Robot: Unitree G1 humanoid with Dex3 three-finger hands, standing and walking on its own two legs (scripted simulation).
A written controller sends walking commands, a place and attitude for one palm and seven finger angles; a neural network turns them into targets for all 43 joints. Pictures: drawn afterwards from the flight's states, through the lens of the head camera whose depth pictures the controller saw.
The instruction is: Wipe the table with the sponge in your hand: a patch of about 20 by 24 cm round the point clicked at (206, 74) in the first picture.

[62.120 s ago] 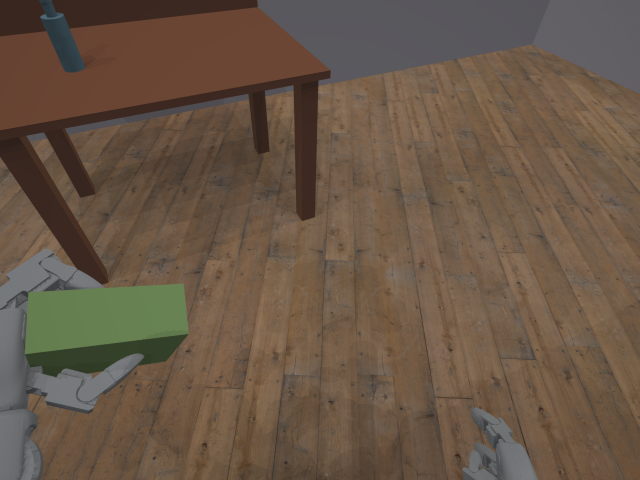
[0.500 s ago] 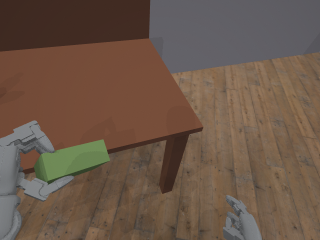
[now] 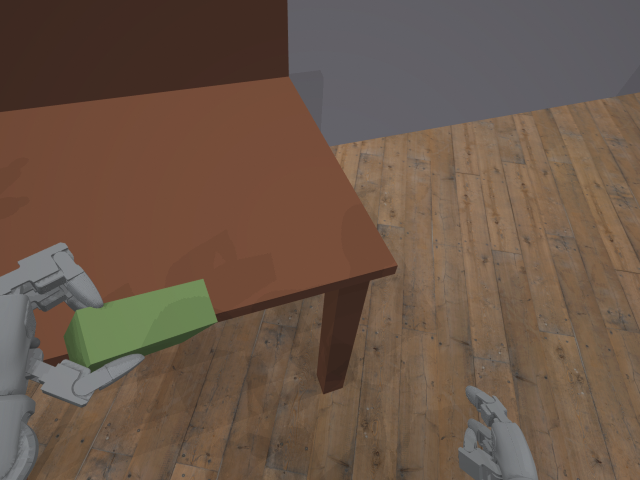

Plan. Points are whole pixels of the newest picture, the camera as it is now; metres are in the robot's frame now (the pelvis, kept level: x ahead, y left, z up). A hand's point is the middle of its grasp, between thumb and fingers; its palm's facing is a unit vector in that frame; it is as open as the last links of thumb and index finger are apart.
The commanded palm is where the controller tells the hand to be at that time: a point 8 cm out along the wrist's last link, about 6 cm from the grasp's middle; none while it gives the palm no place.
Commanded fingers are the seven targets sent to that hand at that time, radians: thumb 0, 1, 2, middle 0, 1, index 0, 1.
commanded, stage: shuffle to correct the standing spot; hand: left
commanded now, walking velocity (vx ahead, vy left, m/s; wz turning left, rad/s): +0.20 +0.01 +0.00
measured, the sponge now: (157, 323) +0.25 +0.20 +0.09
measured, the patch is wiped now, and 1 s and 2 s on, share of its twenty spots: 0.95 0.95 0.95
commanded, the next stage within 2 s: come to a stop and stand still in 0.62 s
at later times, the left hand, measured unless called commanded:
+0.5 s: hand (137, 259) +0.29 +0.22 +0.15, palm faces +0.35 -0.85 -0.40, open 8.9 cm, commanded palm +0.23 +0.26 +0.17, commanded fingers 0.00 0.10 1.30 -1.20 -1.60 -1.20 -1.60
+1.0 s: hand (162, 192) +0.38 +0.22 +0.16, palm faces +0.35 -0.84 -0.42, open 8.9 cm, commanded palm +0.29 +0.27 +0.17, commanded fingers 0.00 0.10 1.30 -1.20 -1.60 -1.20 -1.60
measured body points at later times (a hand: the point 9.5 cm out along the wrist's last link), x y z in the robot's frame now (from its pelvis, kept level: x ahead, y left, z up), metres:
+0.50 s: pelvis +0.06 -0.01 -0.02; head +0.07 -0.01 +0.42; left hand +0.27 +0.27 +0.17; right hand +0.22 -0.24 -0.10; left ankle +0.04 +0.09 -0.75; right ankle -0.02 -0.11 -0.73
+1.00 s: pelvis +0.12 +0.00 -0.03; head +0.17 +0.01 +0.41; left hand +0.35 +0.27 +0.18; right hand +0.32 -0.22 -0.10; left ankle +0.22 +0.11 -0.75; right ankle +0.09 -0.10 -0.69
